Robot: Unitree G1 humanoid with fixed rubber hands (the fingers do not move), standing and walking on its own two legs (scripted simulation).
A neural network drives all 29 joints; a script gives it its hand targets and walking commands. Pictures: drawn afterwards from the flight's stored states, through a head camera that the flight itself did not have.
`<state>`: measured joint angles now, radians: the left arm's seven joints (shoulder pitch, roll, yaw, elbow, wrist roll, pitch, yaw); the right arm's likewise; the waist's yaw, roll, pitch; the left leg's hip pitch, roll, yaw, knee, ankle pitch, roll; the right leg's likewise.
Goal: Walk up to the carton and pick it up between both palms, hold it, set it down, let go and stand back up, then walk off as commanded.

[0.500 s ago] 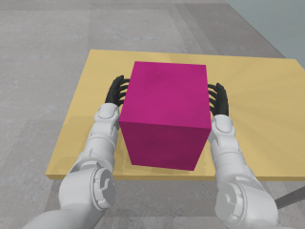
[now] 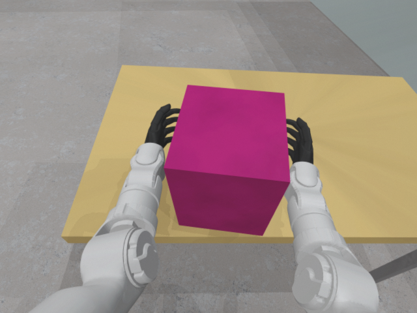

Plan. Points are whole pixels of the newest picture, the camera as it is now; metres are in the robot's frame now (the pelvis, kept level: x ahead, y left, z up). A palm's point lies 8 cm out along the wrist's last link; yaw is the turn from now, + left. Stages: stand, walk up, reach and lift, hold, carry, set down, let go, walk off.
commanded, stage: set down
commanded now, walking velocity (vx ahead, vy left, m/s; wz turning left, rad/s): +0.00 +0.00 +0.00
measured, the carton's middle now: (227, 164) +0.42 -0.01 +0.02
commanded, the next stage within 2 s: none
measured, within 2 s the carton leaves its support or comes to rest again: rests again in 1.62 s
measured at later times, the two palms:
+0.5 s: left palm (157, 143) +0.43 +0.13 +0.08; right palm (301, 160) +0.40 -0.16 +0.08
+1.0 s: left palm (157, 146) +0.43 +0.13 +0.07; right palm (299, 166) +0.39 -0.16 +0.07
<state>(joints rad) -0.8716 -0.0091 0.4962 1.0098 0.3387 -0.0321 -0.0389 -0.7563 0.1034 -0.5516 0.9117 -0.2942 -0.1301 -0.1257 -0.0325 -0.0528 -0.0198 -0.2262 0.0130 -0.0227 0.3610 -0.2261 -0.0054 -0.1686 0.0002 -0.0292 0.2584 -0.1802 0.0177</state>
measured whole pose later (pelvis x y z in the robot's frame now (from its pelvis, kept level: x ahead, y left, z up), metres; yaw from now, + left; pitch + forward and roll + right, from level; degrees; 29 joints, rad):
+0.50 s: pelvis +0.00 +0.00 +0.00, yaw +0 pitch +5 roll -1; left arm -0.88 -0.01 0.53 1.04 0.34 -0.06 -0.05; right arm -0.76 0.11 -0.58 0.91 -0.33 -0.13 -0.11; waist -0.03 -0.05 -0.02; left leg -0.23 0.01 -0.02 0.36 -0.23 -0.01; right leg -0.17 0.00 -0.03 0.26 -0.18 0.02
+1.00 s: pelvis +0.00 +0.00 +0.00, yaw +0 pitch +6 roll -1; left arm -0.87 -0.01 0.55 1.05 0.34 -0.09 -0.06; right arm -0.73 0.13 -0.59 0.91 -0.35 -0.15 -0.10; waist -0.03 -0.05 -0.01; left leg -0.23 0.02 -0.01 0.36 -0.23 -0.01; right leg -0.17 0.00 -0.03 0.26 -0.18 0.02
